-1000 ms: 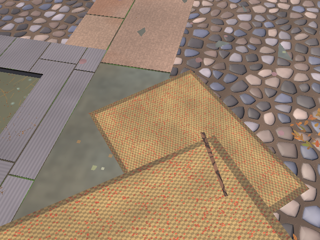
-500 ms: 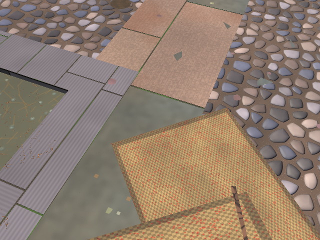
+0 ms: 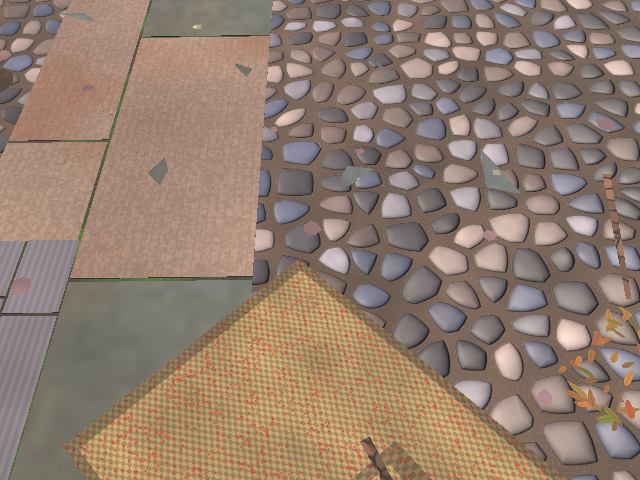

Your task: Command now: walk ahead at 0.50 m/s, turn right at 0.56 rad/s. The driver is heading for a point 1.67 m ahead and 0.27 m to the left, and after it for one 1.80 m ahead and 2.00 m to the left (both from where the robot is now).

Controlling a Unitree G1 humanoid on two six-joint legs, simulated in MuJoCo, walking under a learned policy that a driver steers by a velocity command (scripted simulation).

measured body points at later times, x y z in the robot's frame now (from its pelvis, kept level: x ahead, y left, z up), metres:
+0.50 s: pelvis +0.29 +0.02 +0.01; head +0.31 +0.02 +0.45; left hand +0.28 +0.29 -0.13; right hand +0.45 -0.23 -0.10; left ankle +0.41 +0.09 -0.72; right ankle +0.09 -0.05 -0.71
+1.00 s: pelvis +0.56 +0.02 +0.02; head +0.60 +0.03 +0.47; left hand +0.74 +0.29 -0.06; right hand +0.59 -0.27 -0.11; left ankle +0.42 +0.09 -0.71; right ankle +0.73 -0.07 -0.70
